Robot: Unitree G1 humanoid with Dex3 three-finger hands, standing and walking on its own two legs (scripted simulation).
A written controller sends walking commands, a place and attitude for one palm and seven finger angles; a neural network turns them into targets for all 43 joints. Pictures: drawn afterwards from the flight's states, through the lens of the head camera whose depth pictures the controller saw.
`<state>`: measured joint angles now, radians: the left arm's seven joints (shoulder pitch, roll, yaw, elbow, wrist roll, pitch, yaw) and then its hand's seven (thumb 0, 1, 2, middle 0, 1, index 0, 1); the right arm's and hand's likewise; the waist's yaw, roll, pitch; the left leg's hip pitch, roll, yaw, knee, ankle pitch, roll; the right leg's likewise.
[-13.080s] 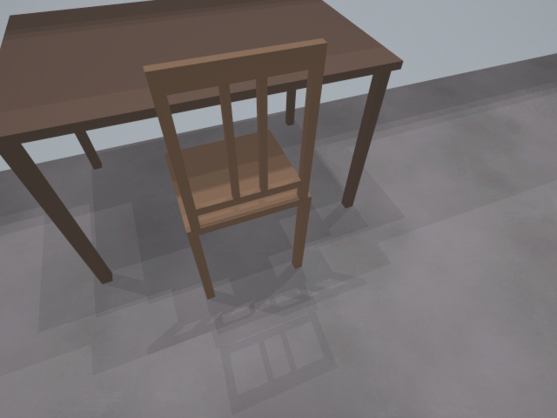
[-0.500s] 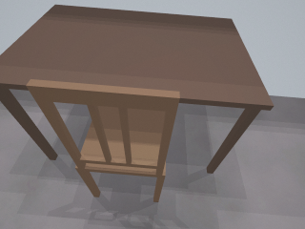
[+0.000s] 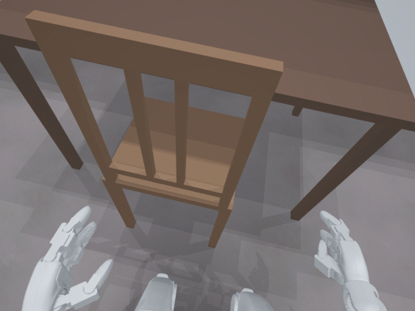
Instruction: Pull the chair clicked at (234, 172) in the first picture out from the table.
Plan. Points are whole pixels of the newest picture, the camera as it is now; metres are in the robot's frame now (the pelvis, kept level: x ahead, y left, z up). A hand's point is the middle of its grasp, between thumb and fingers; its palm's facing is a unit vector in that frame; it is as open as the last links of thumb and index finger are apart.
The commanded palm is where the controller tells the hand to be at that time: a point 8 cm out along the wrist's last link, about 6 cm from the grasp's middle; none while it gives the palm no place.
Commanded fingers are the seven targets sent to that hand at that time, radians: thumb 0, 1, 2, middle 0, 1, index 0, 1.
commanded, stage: raise the hand toward the chair's back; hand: left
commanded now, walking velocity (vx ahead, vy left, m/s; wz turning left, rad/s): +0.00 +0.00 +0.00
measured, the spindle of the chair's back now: (143, 133) +0.45 +0.19 +0.02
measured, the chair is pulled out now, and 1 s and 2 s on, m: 0.00 0.00 0.00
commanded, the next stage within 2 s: aim the fingers beside a spindle in 1.58 s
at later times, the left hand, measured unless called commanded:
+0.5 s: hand (95, 241) +0.21 +0.21 +0.04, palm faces -0.06 -1.00 -0.06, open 14.4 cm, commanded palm +0.19 +0.27 +0.05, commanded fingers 0.00 -0.31 0.38 -0.08 -0.11 -0.08 -0.11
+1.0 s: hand (81, 221) +0.24 +0.24 +0.06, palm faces -0.09 -0.99 -0.06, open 16.9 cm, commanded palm +0.23 +0.29 +0.06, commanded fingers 0.00 -0.50 0.30 -0.06 -0.08 -0.06 -0.08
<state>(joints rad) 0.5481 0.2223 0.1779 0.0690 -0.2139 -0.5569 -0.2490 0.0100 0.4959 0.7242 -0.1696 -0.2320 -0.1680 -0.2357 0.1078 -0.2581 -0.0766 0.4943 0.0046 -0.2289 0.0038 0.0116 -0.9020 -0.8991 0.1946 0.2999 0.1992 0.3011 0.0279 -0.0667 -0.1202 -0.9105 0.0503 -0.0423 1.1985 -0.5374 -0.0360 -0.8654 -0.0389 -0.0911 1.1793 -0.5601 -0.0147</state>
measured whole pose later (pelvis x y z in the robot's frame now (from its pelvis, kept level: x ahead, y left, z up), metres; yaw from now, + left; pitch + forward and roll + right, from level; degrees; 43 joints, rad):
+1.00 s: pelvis +0.01 +0.04 +0.01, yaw -1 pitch +16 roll -4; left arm 0.36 0.29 0.21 -0.03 -0.27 -0.35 -0.33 -0.02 -0.49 0.31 -0.07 -0.08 -0.07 -0.08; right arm 0.22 -0.22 0.02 0.51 0.03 -0.21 -0.05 0.01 -0.90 -0.90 0.20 0.30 0.21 0.30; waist -0.02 0.01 -0.14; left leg -0.91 0.03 -0.02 1.16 -0.53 0.02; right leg -0.84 -0.05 -0.07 1.08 -0.51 0.04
